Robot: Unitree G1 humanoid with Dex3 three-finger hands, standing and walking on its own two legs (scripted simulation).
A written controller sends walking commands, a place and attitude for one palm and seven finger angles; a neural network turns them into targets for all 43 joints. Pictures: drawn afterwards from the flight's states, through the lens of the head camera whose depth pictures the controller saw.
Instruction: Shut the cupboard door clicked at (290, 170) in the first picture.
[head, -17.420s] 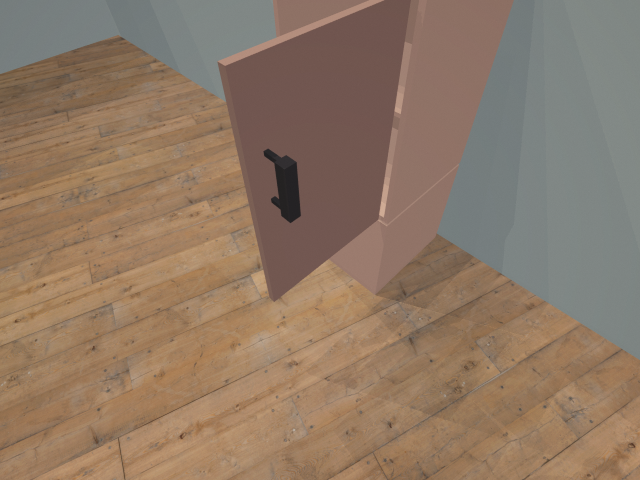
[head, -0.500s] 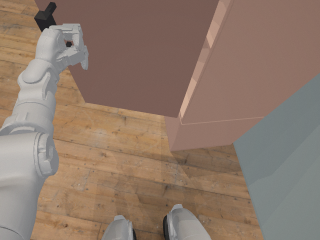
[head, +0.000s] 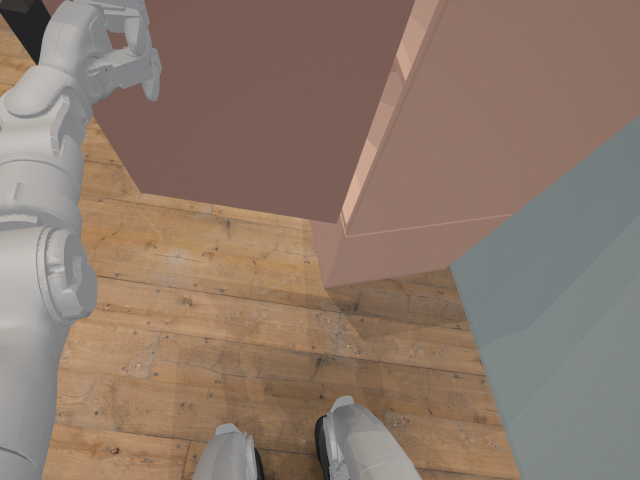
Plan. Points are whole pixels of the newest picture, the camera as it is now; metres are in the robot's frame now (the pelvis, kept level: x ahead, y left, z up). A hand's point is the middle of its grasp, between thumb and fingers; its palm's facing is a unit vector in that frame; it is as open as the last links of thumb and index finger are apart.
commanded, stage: push the door shut along its arc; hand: left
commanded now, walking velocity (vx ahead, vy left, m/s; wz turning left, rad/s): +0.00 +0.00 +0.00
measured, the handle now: (61, 44) +0.61 +0.19 +0.10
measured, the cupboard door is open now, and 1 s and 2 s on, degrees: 72 55 55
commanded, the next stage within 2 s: pull the fist back off the door in 0.42 s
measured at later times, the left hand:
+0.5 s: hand (178, 41) +0.59 +0.07 +0.12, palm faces -0.41 -0.91 -0.01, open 3.7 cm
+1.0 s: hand (205, 37) +0.60 +0.04 +0.11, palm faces +0.01 -1.00 -0.01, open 3.2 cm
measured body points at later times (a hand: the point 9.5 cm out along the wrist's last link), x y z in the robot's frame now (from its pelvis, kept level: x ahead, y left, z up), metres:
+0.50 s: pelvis -0.01 +0.00 -0.02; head +0.18 +0.02 +0.39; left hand +0.60 +0.12 +0.12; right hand -0.06 -0.26 -0.12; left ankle -0.01 +0.10 -0.66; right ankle +0.02 -0.11 -0.66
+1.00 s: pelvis +0.01 -0.01 +0.01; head +0.17 -0.02 +0.43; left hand +0.59 +0.10 +0.12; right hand -0.10 -0.23 -0.09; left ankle -0.01 +0.10 -0.66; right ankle +0.02 -0.11 -0.66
